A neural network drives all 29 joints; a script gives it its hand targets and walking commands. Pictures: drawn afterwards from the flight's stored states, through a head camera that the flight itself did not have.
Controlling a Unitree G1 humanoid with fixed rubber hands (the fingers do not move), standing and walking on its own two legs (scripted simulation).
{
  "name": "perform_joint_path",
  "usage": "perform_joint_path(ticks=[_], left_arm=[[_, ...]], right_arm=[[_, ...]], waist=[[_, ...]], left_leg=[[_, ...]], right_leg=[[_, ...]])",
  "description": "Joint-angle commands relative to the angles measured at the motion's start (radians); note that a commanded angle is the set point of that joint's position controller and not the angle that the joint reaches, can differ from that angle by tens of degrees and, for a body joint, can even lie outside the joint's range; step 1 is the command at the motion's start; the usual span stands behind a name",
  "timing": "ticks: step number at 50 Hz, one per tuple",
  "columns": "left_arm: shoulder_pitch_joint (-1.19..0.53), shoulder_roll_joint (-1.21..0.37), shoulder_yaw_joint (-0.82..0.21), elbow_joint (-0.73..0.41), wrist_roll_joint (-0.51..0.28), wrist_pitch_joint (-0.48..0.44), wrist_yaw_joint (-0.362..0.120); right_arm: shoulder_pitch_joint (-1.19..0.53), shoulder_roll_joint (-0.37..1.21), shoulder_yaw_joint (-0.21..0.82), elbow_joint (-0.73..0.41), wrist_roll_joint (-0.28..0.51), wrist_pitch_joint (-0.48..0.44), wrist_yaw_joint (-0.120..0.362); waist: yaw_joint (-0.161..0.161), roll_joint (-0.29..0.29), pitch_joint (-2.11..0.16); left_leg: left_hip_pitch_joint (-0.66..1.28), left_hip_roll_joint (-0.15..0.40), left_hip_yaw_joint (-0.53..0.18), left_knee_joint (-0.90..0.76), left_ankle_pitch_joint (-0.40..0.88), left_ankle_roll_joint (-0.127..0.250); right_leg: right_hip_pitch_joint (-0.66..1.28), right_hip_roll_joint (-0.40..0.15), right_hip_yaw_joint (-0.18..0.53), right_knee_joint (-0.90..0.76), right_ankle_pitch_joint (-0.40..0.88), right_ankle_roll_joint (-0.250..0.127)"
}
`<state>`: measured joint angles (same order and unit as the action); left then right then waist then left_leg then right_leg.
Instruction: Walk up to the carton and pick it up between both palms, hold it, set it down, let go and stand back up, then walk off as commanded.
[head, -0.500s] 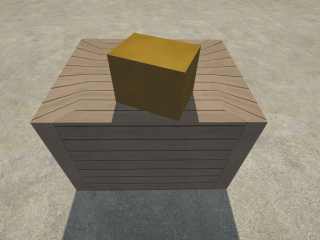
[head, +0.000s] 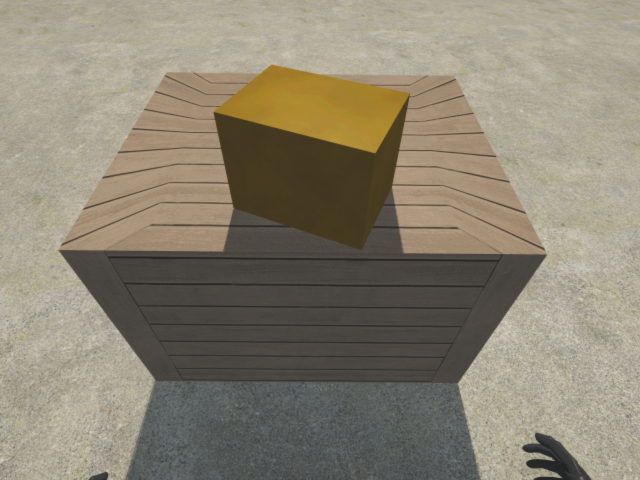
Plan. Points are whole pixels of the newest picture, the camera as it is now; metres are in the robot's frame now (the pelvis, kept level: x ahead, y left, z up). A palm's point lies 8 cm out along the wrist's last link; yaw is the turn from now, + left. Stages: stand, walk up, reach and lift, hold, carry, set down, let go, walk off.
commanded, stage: walk up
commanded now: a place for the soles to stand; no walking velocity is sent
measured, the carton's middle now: (315, 154) +0.72 +0.03 +0.00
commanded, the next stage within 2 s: none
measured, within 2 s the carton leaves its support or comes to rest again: neither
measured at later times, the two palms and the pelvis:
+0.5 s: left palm out of the picture +0.11 +0.32 -0.10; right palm out of the picture +0.12 -0.29 -0.08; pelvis +0.01 +0.02 +0.01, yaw +0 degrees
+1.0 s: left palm out of the picture +0.15 +0.36 -0.10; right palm out of the picture +0.14 -0.29 -0.06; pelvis +0.08 +0.04 +0.01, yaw +0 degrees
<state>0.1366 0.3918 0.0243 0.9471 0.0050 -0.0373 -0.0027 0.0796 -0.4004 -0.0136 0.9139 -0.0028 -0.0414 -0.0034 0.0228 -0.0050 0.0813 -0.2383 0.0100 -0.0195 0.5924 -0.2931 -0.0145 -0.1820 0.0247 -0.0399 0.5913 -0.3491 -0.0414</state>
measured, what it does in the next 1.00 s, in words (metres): lifts its right foot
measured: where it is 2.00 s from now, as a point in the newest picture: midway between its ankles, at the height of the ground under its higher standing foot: (325, 479)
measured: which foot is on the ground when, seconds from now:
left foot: down 0.00-1.00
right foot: down 0.00-0.86, up 0.88-1.00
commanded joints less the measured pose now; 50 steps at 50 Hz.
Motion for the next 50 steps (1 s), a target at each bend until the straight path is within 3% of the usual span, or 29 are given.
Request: perform_joint_path(ticks=[1,5,7,9,11,13,15,17,19,24,26,29,30,31,32,33,35,36,37,40,41,42,43,44,45,46,48,49,50], left_arm=[[-0.059,0.228,0.047,-0.028,0.004,-0.009,0.005],[-0.069,0.212,0.043,-0.040,0.000,-0.001,-0.002],[-0.052,0.181,0.038,-0.028,-0.004,0.005,-0.003],[-0.039,0.192,0.038,-0.003,0.000,0.006,-0.005],[-0.069,0.204,0.036,0.004,0.000,0.007,-0.010],[-0.064,0.193,0.035,0.019,0.002,0.009,-0.008],[-0.059,0.187,0.030,0.038,-0.003,0.008,-0.008],[-0.069,0.196,0.037,0.040,0.007,0.006,-0.004],[-0.078,0.170,0.023,0.043,-0.007,0.008,-0.008],[-0.084,0.187,0.035,0.063,0.002,0.014,-0.003],[-0.067,0.184,0.032,0.069,-0.002,0.013,-0.003],[-0.090,0.194,0.035,0.060,0.003,0.013,-0.004],[-0.096,0.190,0.033,0.057,-0.002,0.009,-0.005],[-0.025,0.252,0.075,0.020,0.011,-0.002,-0.020],[-0.005,0.251,0.074,0.017,0.016,-0.007,-0.027],[0.000,0.247,0.082,0.017,0.022,-0.009,-0.034],[0.091,0.301,0.107,0.011,0.021,-0.018,-0.036],[0.108,0.296,0.107,-0.012,0.022,-0.028,-0.035],[0.085,0.296,0.110,-0.036,0.019,-0.034,-0.036],[0.052,0.269,0.105,-0.087,0.015,-0.028,-0.041],[0.012,0.252,0.102,-0.109,0.016,-0.018,-0.041],[-0.023,0.196,0.085,-0.137,0.023,-0.018,-0.044],[-0.018,0.108,0.068,-0.183,0.006,-0.022,-0.042],[-0.007,0.215,0.096,-0.192,0.014,-0.011,-0.026],[0.017,0.221,0.081,-0.180,-0.001,-0.019,-0.017],[0.044,0.214,0.075,-0.159,-0.011,-0.015,-0.019],[0.092,0.212,0.072,-0.164,-0.019,-0.019,-0.022],[0.121,0.193,0.067,-0.180,-0.014,-0.014,-0.036],[0.084,0.192,0.077,-0.183,-0.005,-0.003,-0.039]], right_arm=[[-0.017,-0.187,-0.040,-0.028,-0.001,-0.011,-0.006],[-0.001,-0.221,-0.049,-0.003,-0.013,-0.019,-0.004],[-0.030,-0.211,-0.044,-0.005,-0.014,-0.025,-0.004],[-0.056,-0.212,-0.040,0.008,-0.007,-0.020,-0.004],[-0.028,-0.215,-0.036,0.018,-0.007,-0.019,-0.008],[-0.038,-0.195,-0.032,0.029,-0.006,-0.020,-0.007],[-0.034,-0.193,-0.036,0.027,-0.009,-0.020,-0.007],[-0.019,-0.197,-0.040,0.047,-0.008,-0.019,-0.007],[-0.028,-0.196,-0.033,0.056,-0.008,-0.021,-0.009],[-0.013,-0.202,-0.038,0.058,-0.005,-0.019,-0.013],[-0.034,-0.197,-0.033,0.063,-0.011,-0.019,-0.012],[-0.019,-0.175,-0.035,0.068,-0.005,-0.012,-0.011],[-0.041,-0.176,-0.032,0.064,-0.012,-0.010,-0.011],[0.016,-0.230,-0.072,0.041,-0.007,-0.016,0.008],[0.021,-0.244,-0.075,0.025,-0.020,-0.018,0.019],[-0.004,-0.230,-0.079,0.001,-0.022,-0.017,0.024],[-0.100,-0.189,-0.085,-0.046,-0.029,-0.018,0.034],[-0.089,-0.209,-0.090,-0.061,-0.033,-0.025,0.034],[-0.076,-0.216,-0.092,-0.069,-0.032,-0.037,0.040],[0.042,-0.198,-0.096,-0.084,-0.022,-0.054,0.050],[0.119,-0.207,-0.112,-0.051,-0.026,-0.065,0.045],[0.266,-0.226,-0.137,-0.023,-0.030,-0.069,0.030],[0.383,-0.372,-0.172,-0.021,-0.052,-0.079,0.020],[0.338,-0.354,-0.161,-0.047,-0.034,-0.071,0.024],[0.338,-0.347,-0.149,-0.062,-0.025,-0.068,0.020],[0.276,-0.293,-0.134,-0.088,-0.013,-0.068,0.013],[0.254,-0.251,-0.113,-0.104,-0.019,-0.065,0.003],[0.253,-0.250,-0.113,-0.119,-0.011,-0.062,0.005],[0.270,-0.251,-0.111,-0.130,-0.016,-0.060,0.007]], waist=[[-0.019,-0.082,-0.072],[-0.028,0.006,-0.089],[0.003,0.079,-0.087],[0.008,0.091,-0.094],[-0.013,0.019,-0.077],[-0.005,0.001,-0.059],[-0.016,0.073,-0.095],[-0.023,0.010,-0.062],[-0.008,0.044,-0.082],[-0.024,-0.039,-0.113],[-0.019,0.015,-0.091],[-0.033,-0.001,-0.101],[-0.022,0.050,-0.095],[-0.024,0.003,-0.134],[-0.027,0.027,-0.095],[-0.007,-0.039,-0.007],[0.047,-0.125,0.150],[0.044,-0.130,0.195],[0.029,-0.074,0.184],[-0.012,-0.188,0.055],[-0.062,-0.144,0.029],[-0.159,0.016,-0.060],[-0.193,0.379,-0.110],[-0.151,0.180,-0.074],[-0.124,0.082,-0.068],[-0.087,0.017,-0.022],[-0.051,0.033,-0.020],[-0.063,0.082,-0.028],[-0.070,0.062,-0.006]], left_leg=[[0.043,0.057,-0.034,-0.052,0.229,0.074],[0.066,0.102,-0.099,-0.145,0.220,0.095],[0.068,0.165,-0.191,-0.229,0.211,0.118],[0.048,0.153,-0.149,-0.216,0.240,0.101],[0.045,0.109,-0.113,-0.215,0.230,0.071],[0.046,0.129,-0.140,-0.243,0.205,0.081],[0.080,0.115,-0.101,-0.222,0.234,0.073],[0.055,0.102,-0.099,-0.229,0.253,0.073],[0.078,0.110,-0.108,-0.242,0.307,0.074],[0.134,0.125,-0.089,-0.216,0.408,0.078],[0.118,0.099,-0.079,-0.204,0.327,0.077],[0.124,0.100,-0.058,-0.222,0.325,0.059],[0.103,0.081,-0.065,-0.228,0.265,0.064],[0.113,0.076,-0.075,-0.177,-0.110,0.116],[0.037,0.080,-0.114,-0.169,-0.268,0.131],[-0.095,0.060,-0.110,-0.157,-0.339,0.128],[-0.354,-0.007,0.042,0.005,-0.159,0.063],[-0.407,0.020,0.005,0.068,-0.147,0.058],[-0.394,0.032,-0.009,0.121,-0.172,0.060],[-0.161,0.026,0.044,-0.099,-0.115,0.050],[0.041,0.010,0.058,-0.185,0.003,0.056],[0.316,0.014,-0.002,-0.260,-0.008,0.085],[0.514,0.296,-0.496,-0.383,-0.102,0.169],[0.472,0.406,-0.596,-0.338,0.067,0.283],[0.406,0.429,-0.521,-0.292,0.305,0.326],[0.347,0.386,-0.388,-0.273,0.386,0.302],[0.318,0.278,-0.180,-0.229,0.631,0.242],[0.258,0.244,-0.133,-0.219,0.676,0.226],[0.251,0.246,-0.137,-0.227,0.663,0.227]], right_leg=[[-0.011,-0.171,0.176,-0.174,0.330,-0.035],[-0.011,-0.112,0.106,-0.157,0.148,-0.009],[-0.011,-0.095,0.098,-0.152,0.111,-0.004],[0.056,-0.099,0.113,-0.191,0.168,-0.002],[0.069,-0.114,0.119,-0.229,0.176,-0.011],[0.057,-0.107,0.114,-0.236,0.176,0.001],[0.075,-0.121,0.122,-0.250,0.220,-0.006],[0.091,-0.116,0.106,-0.248,0.232,0.000],[0.089,-0.123,0.111,-0.241,0.273,0.005],[0.103,-0.118,0.097,-0.250,0.337,0.010],[0.076,-0.123,0.108,-0.267,0.298,0.006],[0.096,-0.130,0.112,-0.265,0.301,0.007],[0.066,-0.138,0.132,-0.264,0.241,-0.004],[0.081,-0.119,0.140,-0.229,-0.133,-0.027],[0.040,-0.145,0.206,-0.254,-0.263,-0.055],[0.039,-0.158,0.233,-0.280,-0.372,-0.071],[0.122,-0.305,0.435,-0.439,-0.471,-0.163],[0.109,-0.358,0.515,-0.451,-0.365,-0.216],[0.096,-0.389,0.506,-0.450,-0.280,-0.234],[0.099,-0.275,0.269,-0.301,0.087,-0.166],[-0.035,-0.219,0.187,-0.185,0.151,-0.113],[-0.207,-0.133,0.087,0.051,0.220,-0.058],[-0.502,0.074,0.041,0.438,-0.022,0.013],[-0.554,0.015,0.171,0.510,-0.222,0.015],[-0.536,0.003,0.186,0.587,-0.205,0.012],[-0.499,-0.035,0.223,0.595,-0.128,0.003],[-0.429,-0.072,0.191,0.449,-0.087,0.019],[-0.380,-0.075,0.144,0.383,-0.057,0.031],[-0.367,-0.053,0.135,0.331,-0.044,0.046]])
